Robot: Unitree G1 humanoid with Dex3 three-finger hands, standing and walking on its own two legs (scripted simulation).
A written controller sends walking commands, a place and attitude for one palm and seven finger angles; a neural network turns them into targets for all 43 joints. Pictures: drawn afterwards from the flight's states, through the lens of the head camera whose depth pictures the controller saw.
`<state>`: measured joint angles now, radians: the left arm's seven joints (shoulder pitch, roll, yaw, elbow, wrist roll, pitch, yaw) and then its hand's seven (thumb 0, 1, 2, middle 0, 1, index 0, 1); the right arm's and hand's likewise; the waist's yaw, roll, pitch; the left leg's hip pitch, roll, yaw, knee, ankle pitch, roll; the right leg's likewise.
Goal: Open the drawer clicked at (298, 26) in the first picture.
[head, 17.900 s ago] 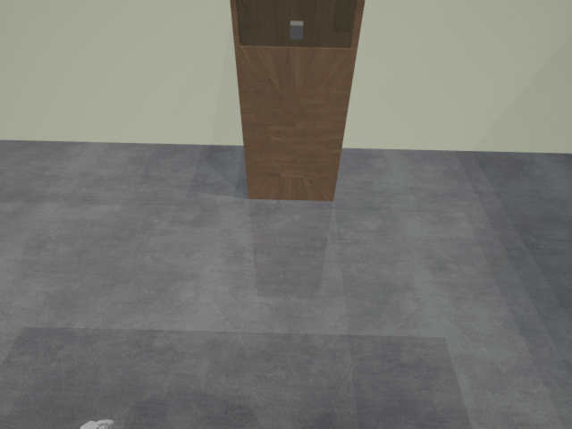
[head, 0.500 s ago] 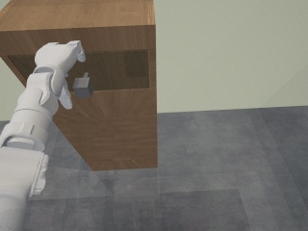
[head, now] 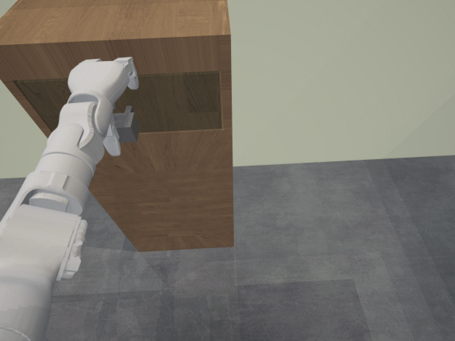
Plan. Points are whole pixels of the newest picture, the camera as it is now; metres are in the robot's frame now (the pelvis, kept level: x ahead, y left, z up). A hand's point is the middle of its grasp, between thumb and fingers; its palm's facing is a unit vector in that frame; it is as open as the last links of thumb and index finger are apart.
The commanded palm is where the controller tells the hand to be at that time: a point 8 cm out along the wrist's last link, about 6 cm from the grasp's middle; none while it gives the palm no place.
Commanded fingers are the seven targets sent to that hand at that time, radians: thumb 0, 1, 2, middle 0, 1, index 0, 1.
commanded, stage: re-aim the fingers above the handle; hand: left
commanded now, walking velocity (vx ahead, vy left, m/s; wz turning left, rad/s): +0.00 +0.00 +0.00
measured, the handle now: (126, 120) +0.53 +0.20 +0.08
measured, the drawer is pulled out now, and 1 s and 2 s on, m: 0.00 0.00 0.00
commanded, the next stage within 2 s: lower the fingers behind the handle in 0.72 s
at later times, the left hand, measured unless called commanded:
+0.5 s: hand (113, 107) +0.49 +0.20 +0.14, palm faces -0.03 -0.01 -1.00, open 13.6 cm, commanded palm +0.49 +0.19 +0.20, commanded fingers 0.00 -0.50 0.30 -0.30 -1.20 -0.30 -1.20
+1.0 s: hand (115, 106) +0.50 +0.19 +0.14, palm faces +0.00 -0.02 -1.00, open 13.6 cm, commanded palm +0.48 +0.20 +0.19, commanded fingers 0.00 -0.50 0.30 -0.30 -1.20 -0.30 -1.20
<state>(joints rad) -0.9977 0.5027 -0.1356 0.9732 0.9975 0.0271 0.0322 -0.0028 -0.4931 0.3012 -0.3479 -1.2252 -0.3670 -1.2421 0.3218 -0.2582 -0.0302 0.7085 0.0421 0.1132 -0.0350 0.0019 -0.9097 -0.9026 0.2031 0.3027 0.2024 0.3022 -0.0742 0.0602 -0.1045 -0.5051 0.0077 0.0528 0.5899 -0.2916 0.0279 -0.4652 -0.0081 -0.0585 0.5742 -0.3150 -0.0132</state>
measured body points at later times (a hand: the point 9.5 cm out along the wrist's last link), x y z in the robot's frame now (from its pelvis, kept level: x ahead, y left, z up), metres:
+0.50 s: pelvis -0.01 -0.01 +0.00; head +0.05 -0.02 +0.45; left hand +0.49 +0.19 +0.20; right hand +0.01 -0.28 -0.14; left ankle -0.01 +0.10 -0.73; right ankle -0.03 -0.11 -0.73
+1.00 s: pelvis +0.00 +0.00 +0.00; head +0.05 -0.02 +0.45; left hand +0.49 +0.19 +0.20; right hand +0.06 -0.27 -0.14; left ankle -0.01 +0.10 -0.73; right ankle -0.03 -0.11 -0.73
